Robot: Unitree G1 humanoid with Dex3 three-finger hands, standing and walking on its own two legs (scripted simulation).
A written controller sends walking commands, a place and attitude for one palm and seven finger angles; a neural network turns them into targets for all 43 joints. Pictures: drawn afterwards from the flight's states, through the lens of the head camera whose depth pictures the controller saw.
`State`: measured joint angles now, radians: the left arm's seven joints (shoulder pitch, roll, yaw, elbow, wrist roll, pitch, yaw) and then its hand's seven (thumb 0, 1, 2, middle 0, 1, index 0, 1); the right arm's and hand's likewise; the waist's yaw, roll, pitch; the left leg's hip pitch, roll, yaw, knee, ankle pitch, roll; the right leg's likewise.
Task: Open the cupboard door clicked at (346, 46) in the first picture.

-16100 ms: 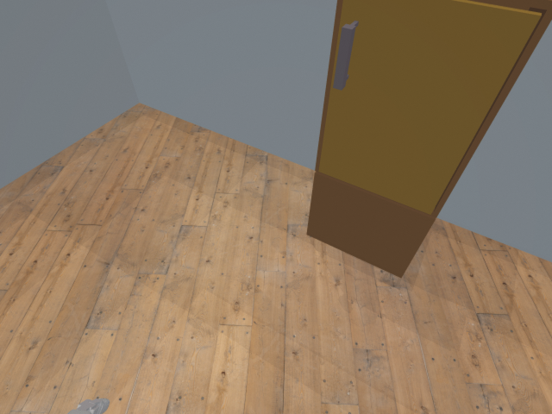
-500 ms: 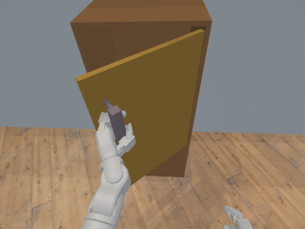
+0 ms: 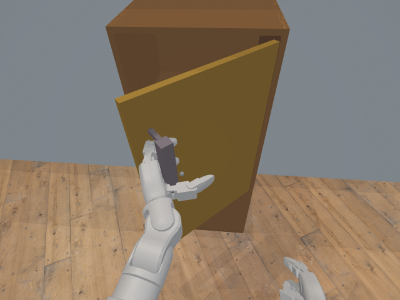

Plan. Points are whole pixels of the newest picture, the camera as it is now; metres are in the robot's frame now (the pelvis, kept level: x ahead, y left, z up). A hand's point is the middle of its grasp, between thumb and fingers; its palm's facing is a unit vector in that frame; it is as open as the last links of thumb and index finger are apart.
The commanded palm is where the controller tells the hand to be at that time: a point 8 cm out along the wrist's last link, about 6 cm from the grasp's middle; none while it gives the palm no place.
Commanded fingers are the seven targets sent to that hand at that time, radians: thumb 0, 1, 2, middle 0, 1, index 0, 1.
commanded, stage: open thumb and fingers to let go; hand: left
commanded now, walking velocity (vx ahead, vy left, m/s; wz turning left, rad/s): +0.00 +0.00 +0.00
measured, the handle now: (162, 163) +0.36 +0.11 +0.10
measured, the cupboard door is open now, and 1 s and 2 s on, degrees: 43 47 44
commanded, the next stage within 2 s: slide the hand sideways off the handle in 0.36 s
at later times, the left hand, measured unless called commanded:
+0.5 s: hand (180, 175) +0.32 +0.07 +0.11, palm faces +0.34 -0.94 -0.03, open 14.4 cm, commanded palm +0.28 +0.11 +0.10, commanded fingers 0.00 -0.50 0.30 -0.15 -0.30 -0.15 -0.30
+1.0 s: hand (179, 200) +0.27 +0.06 +0.11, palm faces -0.09 -1.00 -0.02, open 16.2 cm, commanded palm +0.24 +0.13 +0.10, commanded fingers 0.00 -0.50 0.30 -0.15 -0.30 -0.15 -0.30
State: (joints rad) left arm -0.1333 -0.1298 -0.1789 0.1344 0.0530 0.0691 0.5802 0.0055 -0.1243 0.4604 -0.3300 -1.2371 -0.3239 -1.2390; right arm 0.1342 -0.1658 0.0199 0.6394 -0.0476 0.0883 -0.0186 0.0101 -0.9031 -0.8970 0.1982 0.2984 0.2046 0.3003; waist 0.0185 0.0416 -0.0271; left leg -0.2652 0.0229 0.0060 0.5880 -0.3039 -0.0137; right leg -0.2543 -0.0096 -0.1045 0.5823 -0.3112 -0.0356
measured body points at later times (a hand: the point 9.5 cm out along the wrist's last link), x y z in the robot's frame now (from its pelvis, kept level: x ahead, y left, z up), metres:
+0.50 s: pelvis -0.01 +0.01 +0.00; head -0.02 +0.00 +0.45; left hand +0.30 +0.12 +0.11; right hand +0.17 -0.20 -0.10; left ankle +0.01 +0.13 -0.73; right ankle +0.00 -0.09 -0.73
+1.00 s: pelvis -0.02 +0.00 +0.00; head -0.04 -0.01 +0.45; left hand +0.27 +0.12 +0.11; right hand +0.15 -0.21 -0.09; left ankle +0.01 +0.13 -0.73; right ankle +0.00 -0.09 -0.73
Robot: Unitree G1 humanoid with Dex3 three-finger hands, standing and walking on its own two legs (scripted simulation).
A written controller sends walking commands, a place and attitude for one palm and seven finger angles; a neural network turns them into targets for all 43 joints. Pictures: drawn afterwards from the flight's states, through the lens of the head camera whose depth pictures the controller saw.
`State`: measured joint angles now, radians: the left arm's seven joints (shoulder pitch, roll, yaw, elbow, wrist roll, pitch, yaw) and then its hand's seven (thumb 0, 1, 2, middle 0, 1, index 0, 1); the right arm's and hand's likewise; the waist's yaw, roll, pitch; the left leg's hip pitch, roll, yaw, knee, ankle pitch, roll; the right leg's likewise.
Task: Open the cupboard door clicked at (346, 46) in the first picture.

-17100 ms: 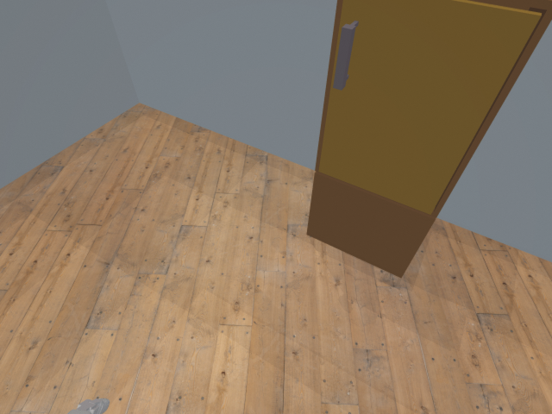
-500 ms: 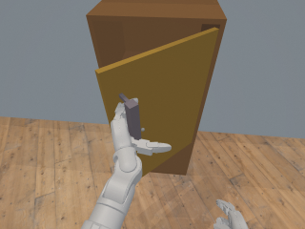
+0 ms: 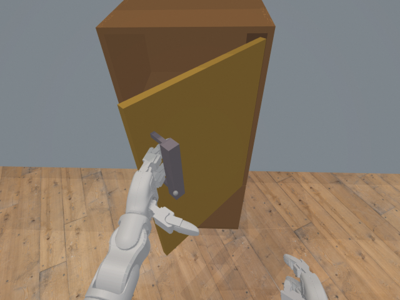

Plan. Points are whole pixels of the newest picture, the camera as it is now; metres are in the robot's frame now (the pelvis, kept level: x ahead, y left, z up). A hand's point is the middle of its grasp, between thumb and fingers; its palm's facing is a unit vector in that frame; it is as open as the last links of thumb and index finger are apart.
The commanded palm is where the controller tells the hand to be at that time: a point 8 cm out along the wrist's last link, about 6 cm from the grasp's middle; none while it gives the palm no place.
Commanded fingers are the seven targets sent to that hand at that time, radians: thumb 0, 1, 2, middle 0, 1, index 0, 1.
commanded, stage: slide the hand sideways off the handle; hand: left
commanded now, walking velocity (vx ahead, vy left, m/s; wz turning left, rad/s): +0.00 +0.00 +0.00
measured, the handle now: (166, 165) +0.35 +0.10 +0.10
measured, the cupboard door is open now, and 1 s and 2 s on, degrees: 47 44 44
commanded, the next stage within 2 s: draw the hand back to the body in 0.66 s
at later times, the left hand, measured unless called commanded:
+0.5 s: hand (141, 210) +0.25 +0.13 +0.10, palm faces +0.01 -1.00 -0.04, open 16.2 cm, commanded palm +0.21 +0.19 +0.10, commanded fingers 0.00 -0.50 0.30 -0.15 -0.30 -0.15 -0.30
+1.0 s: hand (114, 219) +0.22 +0.16 +0.11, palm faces +0.03 -1.00 -0.07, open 16.3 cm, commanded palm +0.19 +0.22 +0.12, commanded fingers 0.00 -0.50 0.30 -0.15 -0.30 -0.15 -0.30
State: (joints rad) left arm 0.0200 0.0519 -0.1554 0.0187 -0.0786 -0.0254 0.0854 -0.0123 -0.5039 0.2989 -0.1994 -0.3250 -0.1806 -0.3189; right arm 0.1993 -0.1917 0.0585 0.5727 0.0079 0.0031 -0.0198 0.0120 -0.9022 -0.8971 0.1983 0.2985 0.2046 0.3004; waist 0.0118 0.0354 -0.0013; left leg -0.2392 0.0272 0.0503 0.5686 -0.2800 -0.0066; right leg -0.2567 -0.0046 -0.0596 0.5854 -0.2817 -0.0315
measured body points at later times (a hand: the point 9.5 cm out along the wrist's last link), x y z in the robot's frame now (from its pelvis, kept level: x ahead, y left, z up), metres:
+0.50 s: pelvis +0.03 -0.01 +0.00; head +0.01 -0.03 +0.45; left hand +0.24 +0.18 +0.10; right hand +0.23 -0.22 -0.07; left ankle +0.02 +0.12 -0.73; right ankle +0.02 -0.10 -0.73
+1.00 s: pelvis +0.02 +0.00 -0.01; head +0.01 -0.02 +0.44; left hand +0.22 +0.22 +0.12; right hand +0.21 -0.21 -0.08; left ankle +0.02 +0.12 -0.73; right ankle +0.02 -0.10 -0.73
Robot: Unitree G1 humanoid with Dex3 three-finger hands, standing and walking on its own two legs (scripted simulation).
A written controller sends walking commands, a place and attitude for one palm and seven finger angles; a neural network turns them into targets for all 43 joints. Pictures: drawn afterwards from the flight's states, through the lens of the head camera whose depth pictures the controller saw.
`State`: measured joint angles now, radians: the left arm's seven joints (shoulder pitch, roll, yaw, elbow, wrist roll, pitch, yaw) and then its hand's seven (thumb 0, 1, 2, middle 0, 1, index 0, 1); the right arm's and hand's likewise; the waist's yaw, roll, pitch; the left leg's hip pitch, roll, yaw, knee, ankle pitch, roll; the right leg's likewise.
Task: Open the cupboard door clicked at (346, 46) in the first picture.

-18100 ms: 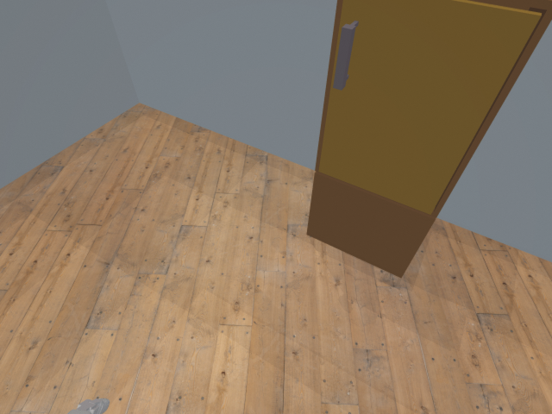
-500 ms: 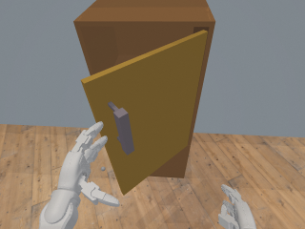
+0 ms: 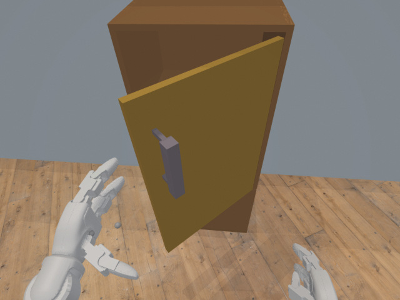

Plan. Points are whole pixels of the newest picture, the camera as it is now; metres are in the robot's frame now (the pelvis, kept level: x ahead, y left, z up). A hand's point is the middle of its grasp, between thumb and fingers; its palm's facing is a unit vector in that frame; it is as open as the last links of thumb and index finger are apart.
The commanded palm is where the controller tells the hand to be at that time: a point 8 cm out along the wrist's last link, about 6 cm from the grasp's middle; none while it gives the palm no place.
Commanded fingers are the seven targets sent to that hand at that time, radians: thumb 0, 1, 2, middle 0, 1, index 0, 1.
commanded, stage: draw the hand back to the body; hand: left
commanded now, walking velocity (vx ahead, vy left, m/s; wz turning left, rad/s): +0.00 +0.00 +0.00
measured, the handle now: (167, 163) +0.35 +0.10 +0.11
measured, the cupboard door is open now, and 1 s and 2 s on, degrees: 44 44 44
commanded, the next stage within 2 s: step back with the hand held close in 1.34 s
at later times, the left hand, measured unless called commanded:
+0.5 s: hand (67, 224) +0.19 +0.23 +0.14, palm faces +0.30 -0.90 -0.31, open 14.6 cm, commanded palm +0.15 +0.27 +0.16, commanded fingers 0.00 0.13 0.57 -0.17 -0.30 -0.17 -0.30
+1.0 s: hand (32, 202) +0.21 +0.28 +0.17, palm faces +0.44 -0.81 -0.39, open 8.7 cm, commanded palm +0.16 +0.31 +0.19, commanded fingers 0.00 0.90 0.90 -0.20 -0.30 -0.20 -0.30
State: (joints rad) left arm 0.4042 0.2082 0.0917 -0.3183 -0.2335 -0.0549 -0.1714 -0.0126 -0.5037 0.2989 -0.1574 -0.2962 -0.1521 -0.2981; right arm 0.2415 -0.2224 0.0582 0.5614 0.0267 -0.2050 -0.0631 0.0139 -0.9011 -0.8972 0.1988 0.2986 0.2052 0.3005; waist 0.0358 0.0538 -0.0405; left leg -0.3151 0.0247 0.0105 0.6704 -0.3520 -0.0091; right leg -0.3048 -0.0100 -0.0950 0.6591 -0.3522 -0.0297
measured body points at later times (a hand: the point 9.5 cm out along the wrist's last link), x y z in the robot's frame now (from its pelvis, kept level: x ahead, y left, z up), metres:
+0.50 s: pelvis +0.00 +0.01 +0.02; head -0.02 +0.00 +0.47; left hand +0.17 +0.27 +0.16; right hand +0.19 -0.20 -0.06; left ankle +0.00 +0.13 -0.72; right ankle +0.00 -0.10 -0.72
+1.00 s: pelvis +0.01 +0.02 +0.02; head +0.00 +0.00 +0.47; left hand +0.18 +0.32 +0.19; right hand +0.20 -0.21 -0.06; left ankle +0.00 +0.13 -0.72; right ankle +0.00 -0.10 -0.72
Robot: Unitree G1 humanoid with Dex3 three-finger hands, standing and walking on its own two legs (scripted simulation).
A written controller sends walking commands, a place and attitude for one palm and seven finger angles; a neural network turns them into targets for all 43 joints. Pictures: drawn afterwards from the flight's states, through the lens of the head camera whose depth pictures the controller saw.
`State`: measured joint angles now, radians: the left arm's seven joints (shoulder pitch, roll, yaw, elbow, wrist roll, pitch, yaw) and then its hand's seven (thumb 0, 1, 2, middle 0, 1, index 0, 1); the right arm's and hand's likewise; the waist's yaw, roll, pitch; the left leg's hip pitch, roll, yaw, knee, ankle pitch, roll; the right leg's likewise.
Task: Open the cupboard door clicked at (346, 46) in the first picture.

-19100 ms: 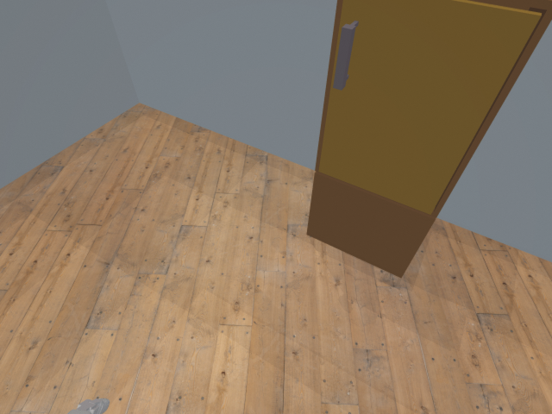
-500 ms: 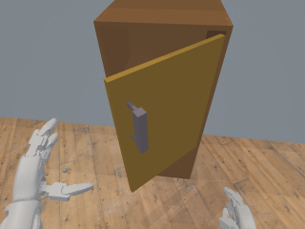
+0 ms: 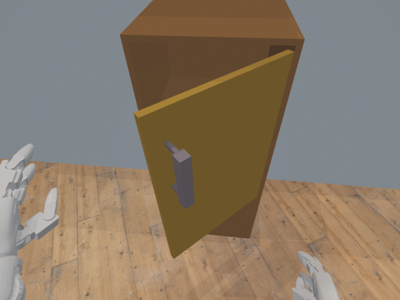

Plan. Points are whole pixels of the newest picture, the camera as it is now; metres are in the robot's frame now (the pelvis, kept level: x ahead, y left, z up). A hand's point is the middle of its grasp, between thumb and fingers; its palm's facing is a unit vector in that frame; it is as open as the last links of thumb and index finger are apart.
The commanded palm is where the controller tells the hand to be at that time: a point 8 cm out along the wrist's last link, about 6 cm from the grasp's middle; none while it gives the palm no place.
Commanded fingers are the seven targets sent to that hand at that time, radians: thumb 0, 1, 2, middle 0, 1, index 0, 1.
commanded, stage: draw the hand back to the body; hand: left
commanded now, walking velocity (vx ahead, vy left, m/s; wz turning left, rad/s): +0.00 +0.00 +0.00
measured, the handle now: (178, 175) +0.33 +0.10 +0.09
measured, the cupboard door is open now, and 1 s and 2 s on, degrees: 44 44 44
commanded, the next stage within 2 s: step back with the hand held close in 0.34 s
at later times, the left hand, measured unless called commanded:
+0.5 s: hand (52, 214) +0.19 +0.26 +0.15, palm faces +0.46 -0.80 -0.39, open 7.5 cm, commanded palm +0.14 +0.30 +0.17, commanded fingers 0.00 0.90 0.90 -0.20 -0.30 -0.20 -0.30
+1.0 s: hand (24, 245) +0.14 +0.27 +0.15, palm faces +0.35 -0.78 -0.52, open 7.4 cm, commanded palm +0.08 +0.32 +0.17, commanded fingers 0.00 0.90 0.90 -0.20 -0.30 -0.20 -0.30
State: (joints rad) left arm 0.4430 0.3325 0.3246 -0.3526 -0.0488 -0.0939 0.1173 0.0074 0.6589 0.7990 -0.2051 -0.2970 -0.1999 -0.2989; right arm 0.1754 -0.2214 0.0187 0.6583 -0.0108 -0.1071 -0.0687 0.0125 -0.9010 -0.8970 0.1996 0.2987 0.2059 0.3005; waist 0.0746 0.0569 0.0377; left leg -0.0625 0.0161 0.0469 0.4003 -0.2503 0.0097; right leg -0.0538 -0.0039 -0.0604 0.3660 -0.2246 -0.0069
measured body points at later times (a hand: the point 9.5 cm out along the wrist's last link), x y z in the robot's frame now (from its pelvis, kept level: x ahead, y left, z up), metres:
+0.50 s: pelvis +0.00 +0.00 +0.00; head -0.02 -0.02 +0.45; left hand +0.16 +0.30 +0.17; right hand +0.18 -0.22 -0.09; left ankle -0.01 +0.11 -0.74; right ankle -0.01 -0.11 -0.74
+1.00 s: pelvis -0.07 +0.02 -0.01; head -0.04 +0.03 +0.44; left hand +0.11 +0.31 +0.17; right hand +0.10 -0.23 -0.09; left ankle -0.01 +0.11 -0.74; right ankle -0.01 -0.11 -0.74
